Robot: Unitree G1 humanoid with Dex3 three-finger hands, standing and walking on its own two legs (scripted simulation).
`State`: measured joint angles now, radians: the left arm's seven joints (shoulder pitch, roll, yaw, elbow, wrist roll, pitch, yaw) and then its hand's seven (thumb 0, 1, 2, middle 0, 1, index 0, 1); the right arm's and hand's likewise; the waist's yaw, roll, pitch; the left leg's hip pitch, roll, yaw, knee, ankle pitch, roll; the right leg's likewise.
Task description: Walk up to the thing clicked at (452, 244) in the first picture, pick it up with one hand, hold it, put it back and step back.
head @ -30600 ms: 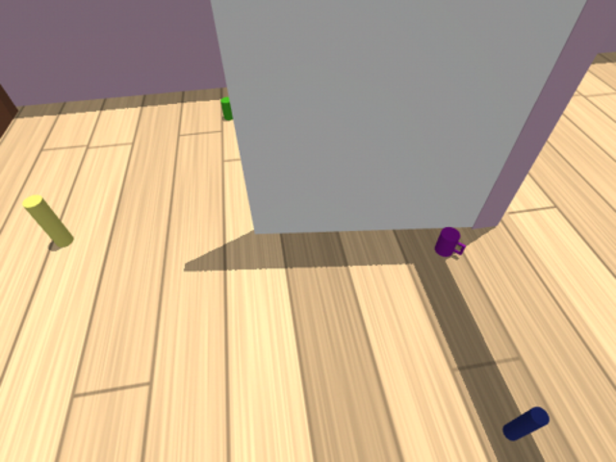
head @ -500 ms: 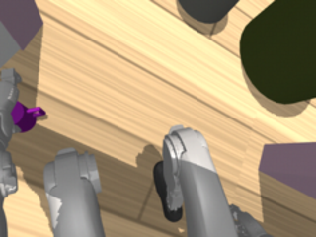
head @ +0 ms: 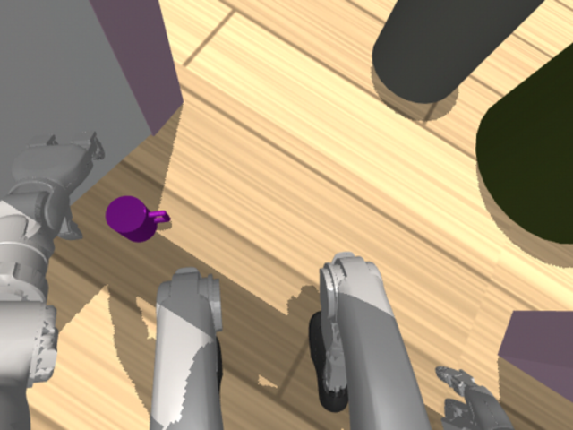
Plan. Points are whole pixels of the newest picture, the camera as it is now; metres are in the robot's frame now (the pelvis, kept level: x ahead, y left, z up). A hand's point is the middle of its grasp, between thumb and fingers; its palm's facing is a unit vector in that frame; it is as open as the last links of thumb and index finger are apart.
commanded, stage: withdraw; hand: left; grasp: from above
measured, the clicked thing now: (141, 219) +0.46 +0.26 -0.35
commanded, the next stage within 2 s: home in 0.30 s
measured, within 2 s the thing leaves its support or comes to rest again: neither
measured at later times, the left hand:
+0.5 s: hand (102, 180) +0.49 +0.29 -0.21, palm faces -0.36 -0.02 -0.93, open 13.8 cm
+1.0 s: hand (48, 246) +0.34 +0.26 +0.00, palm faces -0.31 -0.59 -0.74, open 7.8 cm
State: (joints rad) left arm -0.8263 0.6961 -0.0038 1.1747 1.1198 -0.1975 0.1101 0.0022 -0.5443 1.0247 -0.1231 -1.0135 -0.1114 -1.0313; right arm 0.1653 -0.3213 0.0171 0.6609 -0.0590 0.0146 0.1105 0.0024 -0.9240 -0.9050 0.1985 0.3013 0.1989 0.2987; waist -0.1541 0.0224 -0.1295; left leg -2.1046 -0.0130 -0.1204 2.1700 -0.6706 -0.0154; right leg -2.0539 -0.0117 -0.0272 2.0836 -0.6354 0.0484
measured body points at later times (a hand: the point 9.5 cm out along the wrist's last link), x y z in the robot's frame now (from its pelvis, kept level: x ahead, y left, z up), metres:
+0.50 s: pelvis +0.00 +0.01 -0.06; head +0.24 +0.07 +0.31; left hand +0.51 +0.29 -0.16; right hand +0.02 -0.26 -0.17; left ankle +0.08 +0.12 -0.37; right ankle +0.11 -0.14 -0.37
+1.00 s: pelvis +0.01 +0.00 +0.11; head +0.18 +0.05 +0.52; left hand +0.35 +0.29 +0.04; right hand +0.21 -0.26 +0.00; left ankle +0.08 +0.12 -0.37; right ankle +0.11 -0.14 -0.37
